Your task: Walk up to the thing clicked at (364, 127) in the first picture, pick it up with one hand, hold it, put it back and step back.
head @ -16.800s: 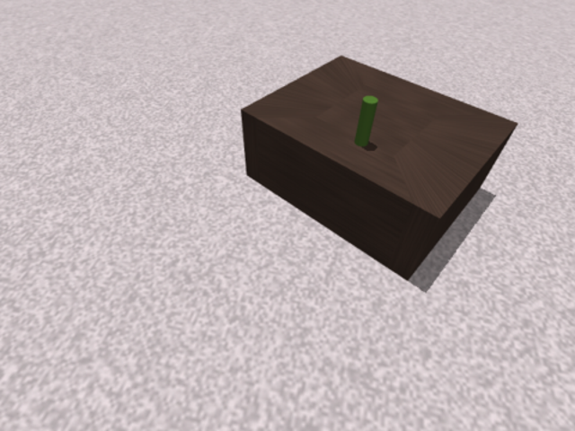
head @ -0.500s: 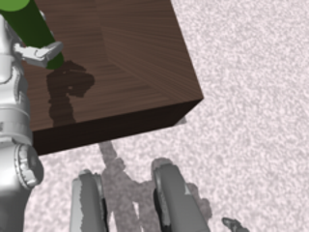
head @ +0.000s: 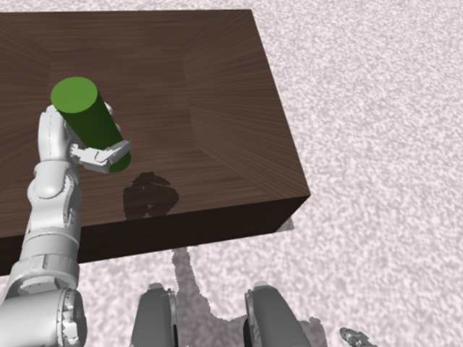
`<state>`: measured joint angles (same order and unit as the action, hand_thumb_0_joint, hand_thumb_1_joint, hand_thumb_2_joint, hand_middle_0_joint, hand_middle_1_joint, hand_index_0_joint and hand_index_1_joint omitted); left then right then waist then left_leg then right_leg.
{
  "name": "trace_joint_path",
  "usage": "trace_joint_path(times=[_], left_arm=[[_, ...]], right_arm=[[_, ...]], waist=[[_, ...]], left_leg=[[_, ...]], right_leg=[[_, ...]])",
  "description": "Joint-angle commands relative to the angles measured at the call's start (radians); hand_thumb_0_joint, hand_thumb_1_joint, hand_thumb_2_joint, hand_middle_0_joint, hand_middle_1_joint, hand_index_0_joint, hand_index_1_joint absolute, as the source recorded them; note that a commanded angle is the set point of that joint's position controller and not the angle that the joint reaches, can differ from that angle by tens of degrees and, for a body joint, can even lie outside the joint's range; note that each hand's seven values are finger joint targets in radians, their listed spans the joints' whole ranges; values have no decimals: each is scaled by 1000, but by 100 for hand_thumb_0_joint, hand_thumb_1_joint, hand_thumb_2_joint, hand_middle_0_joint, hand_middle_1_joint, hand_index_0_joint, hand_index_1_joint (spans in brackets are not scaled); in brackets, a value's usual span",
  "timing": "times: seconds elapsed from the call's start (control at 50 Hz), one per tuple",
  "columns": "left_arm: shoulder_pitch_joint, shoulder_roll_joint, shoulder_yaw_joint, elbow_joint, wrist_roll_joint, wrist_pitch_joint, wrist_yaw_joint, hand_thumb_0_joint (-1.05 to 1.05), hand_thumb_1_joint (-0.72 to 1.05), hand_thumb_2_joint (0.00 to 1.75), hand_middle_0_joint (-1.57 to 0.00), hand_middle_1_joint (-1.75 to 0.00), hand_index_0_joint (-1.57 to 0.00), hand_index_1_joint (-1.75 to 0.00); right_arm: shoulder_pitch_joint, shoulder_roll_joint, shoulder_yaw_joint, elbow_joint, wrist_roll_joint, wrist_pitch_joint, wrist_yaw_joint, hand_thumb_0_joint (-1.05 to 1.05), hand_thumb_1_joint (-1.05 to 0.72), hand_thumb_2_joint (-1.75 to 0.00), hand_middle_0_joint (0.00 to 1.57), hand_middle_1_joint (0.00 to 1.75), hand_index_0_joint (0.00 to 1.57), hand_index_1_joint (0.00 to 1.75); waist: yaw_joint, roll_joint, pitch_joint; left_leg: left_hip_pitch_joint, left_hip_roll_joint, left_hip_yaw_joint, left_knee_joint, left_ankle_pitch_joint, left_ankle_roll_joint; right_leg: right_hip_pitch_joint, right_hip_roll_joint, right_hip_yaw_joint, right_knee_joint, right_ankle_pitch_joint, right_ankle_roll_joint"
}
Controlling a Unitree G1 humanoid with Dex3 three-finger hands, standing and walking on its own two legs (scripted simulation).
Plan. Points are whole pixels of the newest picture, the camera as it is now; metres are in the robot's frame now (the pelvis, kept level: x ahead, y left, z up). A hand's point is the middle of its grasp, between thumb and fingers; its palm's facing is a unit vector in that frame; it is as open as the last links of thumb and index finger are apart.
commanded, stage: lift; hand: left
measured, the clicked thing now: (99, 133) +0.46 +0.18 +0.05
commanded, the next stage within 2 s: hold in 1.06 s
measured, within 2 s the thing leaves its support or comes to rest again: neither
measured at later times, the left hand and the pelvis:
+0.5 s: hand (85, 142) +0.40 +0.17 +0.11, palm faces +0.04 -1.00 +0.00, open 8.5 cm; pelvis +0.02 -0.01 +0.07, yaw +2 degrees
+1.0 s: hand (75, 149) +0.38 +0.17 +0.14, palm faces +0.04 -1.00 -0.01, open 8.5 cm; pelvis +0.03 +0.00 +0.09, yaw +2 degrees
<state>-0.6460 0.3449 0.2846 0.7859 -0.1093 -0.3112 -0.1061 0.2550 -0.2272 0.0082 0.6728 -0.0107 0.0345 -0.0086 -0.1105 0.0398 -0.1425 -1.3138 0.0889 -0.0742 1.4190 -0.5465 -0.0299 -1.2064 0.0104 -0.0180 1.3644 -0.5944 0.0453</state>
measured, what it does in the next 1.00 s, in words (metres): rises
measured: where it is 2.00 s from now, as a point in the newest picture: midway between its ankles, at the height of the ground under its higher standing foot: outside the picture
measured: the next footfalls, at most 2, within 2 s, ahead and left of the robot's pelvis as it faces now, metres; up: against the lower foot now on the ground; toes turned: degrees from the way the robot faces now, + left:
none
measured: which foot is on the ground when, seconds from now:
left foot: down 0.00-1.00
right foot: down 0.00-1.00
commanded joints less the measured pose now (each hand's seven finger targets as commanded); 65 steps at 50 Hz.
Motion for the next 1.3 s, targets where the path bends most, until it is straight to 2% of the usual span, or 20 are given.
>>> trace_joint_path(times=[0.0,0.18,0.2,0.3,0.32,0.42,0.44,0.46,0.48,0.72,0.76,0.84,0.88,0.96,1.02,1.06,1.1,1.2,1.22,1.28], left_arm=[[-365,172,11,-316,-33,-98,0,0,35,136,-142,-151,-144,-150],[-284,96,-52,-395,-73,-107,-30,0,33,133,-142,-149,-144,-148],[-266,123,-25,-388,-77,-107,-34,0,32,132,-141,-148,-143,-147],[-182,72,-52,-390,-88,-108,-41,0,31,133,-142,-149,-144,-148],[-149,96,-22,-370,-87,-106,-40,0,32,133,-142,-149,-144,-149],[-103,70,-48,-428,-87,-116,-36,0,34,133,-142,-150,-145,-148],[-72,85,-20,-413,-92,-119,-36,0,33,134,-142,-150,-145,-149],[-31,79,-29,-422,-92,-119,-39,0,32,134,-142,-151,-145,-150],[-136,56,-68,-519,-95,-128,-38,0,32,132,-141,-150,-144,-149],[90,40,-53,-470,-99,-109,-37,0,31,130,-139,-148,-141,-147],[29,19,-82,-548,-102,-116,-39,0,34,131,-138,-148,-141,-146],[104,29,-53,-482,-103,-115,-40,0,32,131,-139,-148,-142,-147],[16,14,-94,-611,-112,-129,-51,0,30,130,-138,-147,-140,-146],[139,35,-44,-510,-109,-116,-47,0,29,128,-137,-146,-140,-145],[57,1,-100,-610,-113,-129,-58,0,30,128,-137,-146,-139,-145],[145,31,-52,-530,-111,-119,-56,0,32,130,-136,-146,-139,-145],[119,4,-84,-567,-112,-123,-62,0,32,131,-136,-146,-139,-146],[159,14,-60,-549,-111,-122,-58,0,26,124,-129,-140,-131,-140],[142,-13,-91,-541,-111,-123,-62,0,27,124,-129,-140,-131,-139],[164,17,-54,-538,-115,-127,-60,0,26,124,-128,-139,-130,-139]], right_arm=[[83,-165,-58,-79,10,-33,-20,0,-90,-89,20,30,20,30],[58,-162,-62,-88,19,-58,-33,0,-90,-89,20,30,20,30],[59,-164,-63,-86,20,-60,-36,0,-90,-89,20,30,20,30],[37,-151,-59,-104,23,-66,-32,0,-90,-89,20,30,20,30],[31,-153,-62,-102,24,-66,-35,0,-90,-89,20,30,20,30],[12,-143,-59,-113,23,-68,-35,0,-90,-89,20,30,20,30],[13,-154,-67,-110,23,-69,-35,0,-90,-89,20,30,20,30],[7,-153,-67,-116,23,-69,-35,0,-90,-89,20,30,20,30],[9,-138,-56,-124,22,-68,-34,0,-90,-89,20,30,20,30],[5,-144,-69,-113,23,-66,-41,0,-90,-89,20,30,20,30],[3,-139,-68,-121,22,-66,-36,0,-90,-89,20,30,20,30],[-4,-146,-74,-122,24,-64,-36,0,-91,-89,20,30,20,30],[-18,-136,-64,-139,26,-69,-33,0,-91,-89,20,30,20,30],[-17,-141,-72,-128,25,-66,-37,0,-91,-90,20,30,20,30],[-25,-129,-61,-139,24,-68,-39,0,-91,-90,20,30,20,30],[-20,-140,-68,-128,24,-68,-42,0,-90,-89,20,30,20,30],[-33,-132,-64,-138,24,-68,-41,0,-90,-90,20,30,20,30],[-31,-135,-67,-136,23,-67,-42,0,-90,-90,20,30,20,30],[-36,-137,-67,-138,21,-70,-40,0,-90,-90,20,30,20,30],[-35,-141,-69,-136,25,-70,-44,0,-90,-90,20,30,20,30]], waist=[[-1,93,-476],[7,63,-411],[15,56,-417],[30,25,-354],[40,14,-354],[51,23,-336],[55,17,-353],[56,11,-338],[48,30,-370],[63,-2,-287],[59,9,-300],[66,6,-262],[65,35,-288],[75,-8,-241],[60,11,-276],[71,-7,-233],[68,-6,-237],[74,-6,-226],[63,-12,-195],[71,-12,-227]], left_leg=[[537,-30,5,-259,221,35],[648,-41,26,-365,249,30],[658,-43,32,-366,272,33],[670,-47,48,-416,275,33],[668,-48,52,-419,279,36],[703,-52,63,-459,295,33],[723,-50,60,-462,315,34],[729,-50,62,-470,325,33],[746,-49,61,-471,337,33],[813,-50,67,-527,413,34],[835,-48,61,-541,413,31],[858,-44,57,-565,404,26],[884,-47,59,-571,414,25],[852,-51,67,-582,388,30],[882,-54,73,-584,395,30],[864,-54,74,-590,400,31],[877,-55,74,-599,396,30],[881,-57,76,-613,384,28],[872,-57,75,-617,369,28],[904,-55,74,-620,385,28]], right_leg=[[237,22,-35,-248,284,-70],[360,17,-31,-359,324,-64],[386,16,-28,-372,348,-61],[454,11,-24,-421,357,-56],[468,11,-20,-431,363,-54],[524,8,-14,-466,382,-51],[531,9,-18,-465,399,-52],[539,9,-19,-470,407,-50],[560,9,-15,-471,421,-51],[630,11,-18,-526,480,-47],[629,12,-21,-530,474,-51],[625,15,-28,-540,448,-53],[639,12,-24,-548,463,-52],[671,11,-18,-571,453,-46],[685,7,-14,-577,469,-44],[689,7,-14,-586,469,-43],[693,7,-13,-590,469,-44],[707,6,-13,-601,452,-44],[692,8,-13,-604,444,-44],[708,7,-13,-605,447,-43]])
